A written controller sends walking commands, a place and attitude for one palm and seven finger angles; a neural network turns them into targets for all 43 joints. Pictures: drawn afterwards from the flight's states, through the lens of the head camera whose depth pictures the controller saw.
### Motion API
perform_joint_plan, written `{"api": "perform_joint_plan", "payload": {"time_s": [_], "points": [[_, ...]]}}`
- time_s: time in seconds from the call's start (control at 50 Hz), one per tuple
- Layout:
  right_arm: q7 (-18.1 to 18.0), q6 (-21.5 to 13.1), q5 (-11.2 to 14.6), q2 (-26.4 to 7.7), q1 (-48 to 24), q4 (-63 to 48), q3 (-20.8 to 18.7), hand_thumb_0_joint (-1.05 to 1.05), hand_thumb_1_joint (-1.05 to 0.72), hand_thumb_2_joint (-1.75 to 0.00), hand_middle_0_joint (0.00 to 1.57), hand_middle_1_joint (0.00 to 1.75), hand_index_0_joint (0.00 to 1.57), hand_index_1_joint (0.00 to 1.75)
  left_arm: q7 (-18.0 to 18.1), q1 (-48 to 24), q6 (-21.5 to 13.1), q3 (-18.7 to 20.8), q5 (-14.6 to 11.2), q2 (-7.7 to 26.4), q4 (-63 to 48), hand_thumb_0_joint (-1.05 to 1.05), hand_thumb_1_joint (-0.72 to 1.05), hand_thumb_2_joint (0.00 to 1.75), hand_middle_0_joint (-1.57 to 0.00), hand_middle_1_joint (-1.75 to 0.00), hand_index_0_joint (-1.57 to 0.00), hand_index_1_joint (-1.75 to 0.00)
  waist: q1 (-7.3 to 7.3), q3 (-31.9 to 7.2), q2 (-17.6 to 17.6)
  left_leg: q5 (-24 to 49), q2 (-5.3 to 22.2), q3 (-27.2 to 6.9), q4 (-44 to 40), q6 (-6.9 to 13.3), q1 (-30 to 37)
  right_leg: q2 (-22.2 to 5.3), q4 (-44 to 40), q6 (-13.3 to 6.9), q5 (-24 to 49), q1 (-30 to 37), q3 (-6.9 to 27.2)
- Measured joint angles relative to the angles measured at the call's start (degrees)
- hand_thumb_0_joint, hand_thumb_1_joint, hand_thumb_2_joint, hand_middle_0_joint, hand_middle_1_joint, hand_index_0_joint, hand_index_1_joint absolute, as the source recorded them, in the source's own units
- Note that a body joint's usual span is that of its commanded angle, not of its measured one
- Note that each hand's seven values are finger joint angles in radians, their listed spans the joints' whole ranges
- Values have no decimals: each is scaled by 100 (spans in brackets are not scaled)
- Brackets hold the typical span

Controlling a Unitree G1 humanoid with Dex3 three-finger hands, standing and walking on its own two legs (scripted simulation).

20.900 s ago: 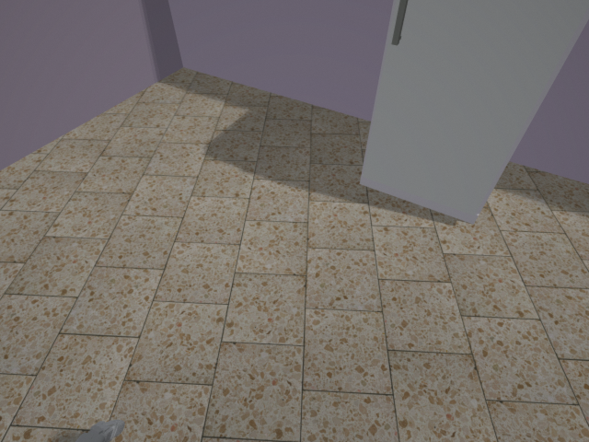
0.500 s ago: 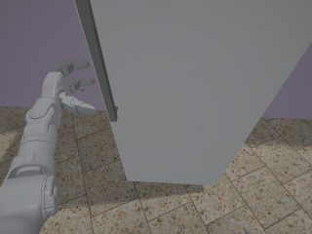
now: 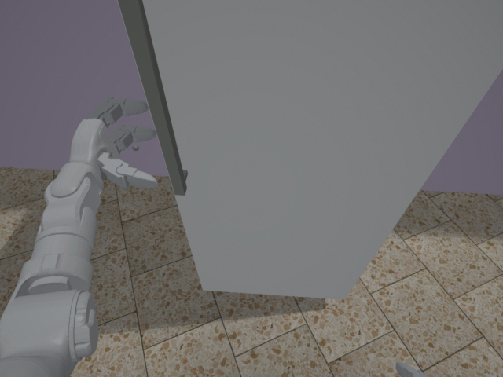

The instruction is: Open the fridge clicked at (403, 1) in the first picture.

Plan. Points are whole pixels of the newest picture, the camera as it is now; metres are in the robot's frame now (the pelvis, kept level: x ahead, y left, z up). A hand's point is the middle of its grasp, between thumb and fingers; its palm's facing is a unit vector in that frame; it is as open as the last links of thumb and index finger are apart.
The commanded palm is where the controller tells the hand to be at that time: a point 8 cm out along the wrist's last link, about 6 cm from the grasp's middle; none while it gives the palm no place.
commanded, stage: feel for the door with the fingertips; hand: left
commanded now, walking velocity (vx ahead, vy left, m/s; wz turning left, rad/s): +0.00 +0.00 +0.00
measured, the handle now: (162, 100) +0.49 +0.15 +0.19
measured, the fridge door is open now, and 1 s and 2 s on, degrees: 0 0 0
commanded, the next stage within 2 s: slide the fingers in behind the handle in 0.44 s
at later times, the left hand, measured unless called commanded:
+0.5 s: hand (145, 139) +0.44 +0.18 +0.15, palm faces -0.04 -1.00 -0.02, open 13.8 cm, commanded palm +0.43 +0.23 +0.15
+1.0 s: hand (150, 144) +0.43 +0.17 +0.15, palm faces -0.06 -1.00 +0.00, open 13.9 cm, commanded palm +0.41 +0.22 +0.15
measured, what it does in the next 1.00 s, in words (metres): stands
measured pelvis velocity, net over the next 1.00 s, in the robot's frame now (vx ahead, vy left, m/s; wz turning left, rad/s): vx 0.00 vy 0.00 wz -0.01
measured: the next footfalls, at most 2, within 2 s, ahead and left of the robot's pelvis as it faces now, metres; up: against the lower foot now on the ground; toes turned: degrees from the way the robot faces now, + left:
none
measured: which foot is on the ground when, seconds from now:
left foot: down 0.00-1.00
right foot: down 0.00-1.00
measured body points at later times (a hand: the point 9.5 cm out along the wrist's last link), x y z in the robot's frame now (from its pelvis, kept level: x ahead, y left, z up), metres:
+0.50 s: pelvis +0.00 -0.01 +0.00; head +0.03 -0.01 +0.45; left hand +0.44 +0.23 +0.15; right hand +0.09 -0.27 -0.11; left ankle +0.03 +0.11 -0.73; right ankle -0.03 -0.11 -0.73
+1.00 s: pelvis +0.00 +0.00 +0.00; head +0.02 -0.01 +0.45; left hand +0.43 +0.22 +0.15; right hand +0.08 -0.26 -0.11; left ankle +0.03 +0.11 -0.73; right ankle -0.03 -0.10 -0.73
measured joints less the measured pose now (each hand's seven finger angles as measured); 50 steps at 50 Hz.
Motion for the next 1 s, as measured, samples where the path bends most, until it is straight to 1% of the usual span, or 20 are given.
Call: {"api": "perform_joint_plan", "payload": {"time_s": [0.1,0.18,0.24,0.32,0.5,0.66,0.84,1.0], "points": [[56,-55,-37,53,-78,-53,3,1,-91,-90,21,30,20,30,297,31,-43,-99,143,-191,-273,-2,-50,30,-30,-120,-30,-120,-17,16,10,-12,2,9,5,-13,7,1,19,-9,-15,-4,12],[95,-18,-43,85,-80,-54,12,1,-91,-90,21,30,20,30,386,114,-1,-117,122,-313,-405,-2,-50,30,-30,-120,-30,-120,-8,-44,66,-26,3,50,-40,-12,92,1,-7,-4,-24,55,54],[93,47,-36,115,-81,-55,46,1,-91,-90,21,30,20,30,425,83,118,-66,130,-296,-295,-1,-50,30,-30,-120,-30,-120,-22,-69,71,-33,7,63,-65,-18,143,5,-13,-7,-37,91,69],[67,96,-30,129,-61,-76,71,1,-91,-90,21,30,20,30,485,-26,204,-4,182,-172,-81,-1,-50,30,-30,-120,-31,-120,-42,-31,55,-24,18,51,-73,-33,146,18,-12,-24,-39,94,58],[2,101,-30,33,31,94,9,1,-91,-90,21,30,20,30,289,-283,-80,-38,184,-35,247,-1,-50,30,-33,-123,-34,-122,-23,61,27,-5,23,-16,-32,-51,30,29,8,-47,-33,11,-5],[-5,68,-37,-19,94,205,-33,1,-91,-90,21,30,20,30,231,-539,-192,-70,179,54,611,-1,-50,30,-36,-126,-37,-125,-54,61,13,6,22,-56,25,-47,-77,29,43,-48,-23,-72,-42],[36,62,-29,24,141,99,-8,1,-91,-90,21,30,20,30,239,-235,-257,35,105,-39,363,-1,-50,30,-33,-123,-33,-122,-90,-22,21,-1,35,35,-3,-25,-12,36,30,-26,0,-51,52],[63,48,-16,73,66,-3,8,1,-91,-90,21,30,20,30,385,-41,-90,-95,117,-229,8,-1,-50,30,-31,-121,-31,-121,-45,-17,55,-9,23,57,-4,0,32,23,10,1,12,-5,76]]}}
